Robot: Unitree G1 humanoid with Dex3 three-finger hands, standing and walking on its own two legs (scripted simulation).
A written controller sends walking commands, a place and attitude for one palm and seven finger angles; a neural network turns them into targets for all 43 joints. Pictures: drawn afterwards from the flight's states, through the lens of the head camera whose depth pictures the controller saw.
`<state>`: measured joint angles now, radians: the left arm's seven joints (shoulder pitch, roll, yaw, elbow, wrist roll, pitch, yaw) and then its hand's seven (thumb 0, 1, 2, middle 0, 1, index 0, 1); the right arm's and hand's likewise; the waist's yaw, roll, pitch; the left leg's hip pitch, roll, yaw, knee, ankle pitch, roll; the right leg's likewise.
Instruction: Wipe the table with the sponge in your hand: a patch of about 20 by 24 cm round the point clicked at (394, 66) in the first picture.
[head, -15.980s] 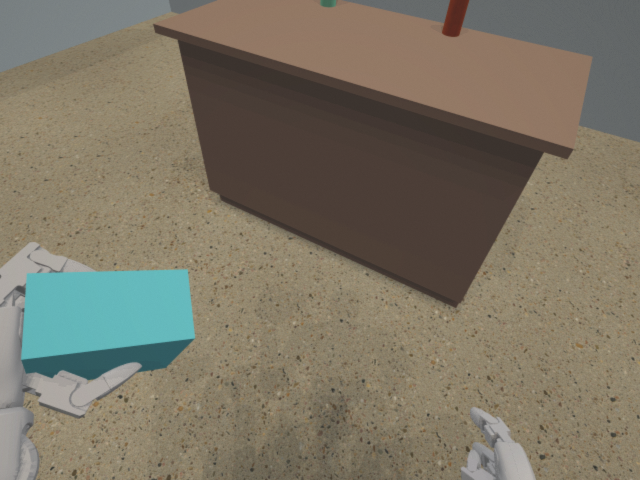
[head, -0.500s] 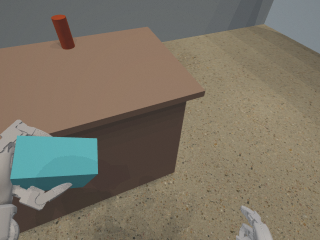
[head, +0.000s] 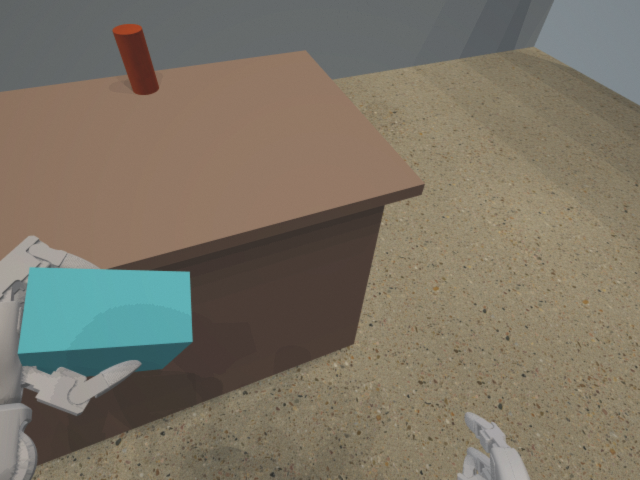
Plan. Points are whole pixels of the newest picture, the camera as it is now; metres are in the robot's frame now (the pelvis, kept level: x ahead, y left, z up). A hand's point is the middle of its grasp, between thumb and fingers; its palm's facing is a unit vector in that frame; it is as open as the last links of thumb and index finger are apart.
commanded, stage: look again from close up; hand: left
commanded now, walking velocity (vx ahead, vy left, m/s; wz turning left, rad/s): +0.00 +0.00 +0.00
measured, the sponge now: (131, 326) +0.23 +0.21 +0.13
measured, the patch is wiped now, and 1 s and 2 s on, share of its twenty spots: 0.00 0.00 0.00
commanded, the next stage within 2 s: shuffle to correct the standing spot in 0.32 s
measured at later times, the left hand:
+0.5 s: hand (59, 286) +0.26 +0.29 +0.15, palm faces +0.41 -0.83 -0.37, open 10.9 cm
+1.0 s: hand (85, 240) +0.31 +0.28 +0.16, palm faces +0.39 -0.84 -0.38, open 10.9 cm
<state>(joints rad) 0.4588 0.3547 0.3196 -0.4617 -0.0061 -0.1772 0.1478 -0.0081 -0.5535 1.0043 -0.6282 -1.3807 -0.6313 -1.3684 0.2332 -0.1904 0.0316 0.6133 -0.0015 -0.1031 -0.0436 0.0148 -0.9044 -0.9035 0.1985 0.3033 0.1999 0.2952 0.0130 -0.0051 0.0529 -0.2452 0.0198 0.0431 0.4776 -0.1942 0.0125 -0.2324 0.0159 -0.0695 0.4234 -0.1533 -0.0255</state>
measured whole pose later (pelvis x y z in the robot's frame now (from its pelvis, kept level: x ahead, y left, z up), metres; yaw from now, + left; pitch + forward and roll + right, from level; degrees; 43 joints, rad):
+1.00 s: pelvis +0.09 +0.04 -0.02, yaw +1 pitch -1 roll -2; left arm 0.40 0.39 0.38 -0.54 -0.04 -0.22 0.11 -0.01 -0.56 1.00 -0.64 -1.37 -0.65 -1.36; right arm 0.20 -0.21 0.01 0.56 0.01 -0.10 0.00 0.01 -0.90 -0.90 0.20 0.30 0.20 0.30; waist 0.00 -0.02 0.07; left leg -0.27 -0.03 0.04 0.76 -0.44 0.05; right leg -0.23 -0.04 -0.07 0.67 -0.42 0.02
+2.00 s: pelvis +0.17 +0.08 -0.01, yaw +3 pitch -1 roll +2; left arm 0.40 0.37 0.38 -0.41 -0.01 -0.20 0.13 -0.01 -0.56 1.00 -0.65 -1.37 -0.65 -1.36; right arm 0.25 -0.20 0.01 0.58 0.00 -0.11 -0.02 0.01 -0.91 -0.90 0.20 0.30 0.20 0.29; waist -0.01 -0.06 -0.01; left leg -0.21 -0.04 0.09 0.58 -0.36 0.05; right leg -0.32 -0.04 -0.07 0.72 -0.38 -0.02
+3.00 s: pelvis +0.14 +0.13 +0.00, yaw +3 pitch -3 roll -2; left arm 0.34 0.42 0.38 -0.40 -0.01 -0.24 0.10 -0.01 -0.56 1.01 -0.65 -1.36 -0.66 -1.35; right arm 0.24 -0.19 0.03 0.57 0.01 -0.16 -0.03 0.02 -0.90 -0.90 0.20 0.30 0.20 0.29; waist 0.03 -0.05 0.07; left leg -0.30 -0.02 0.02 0.50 -0.16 0.06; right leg -0.21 0.02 -0.01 0.47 -0.26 0.00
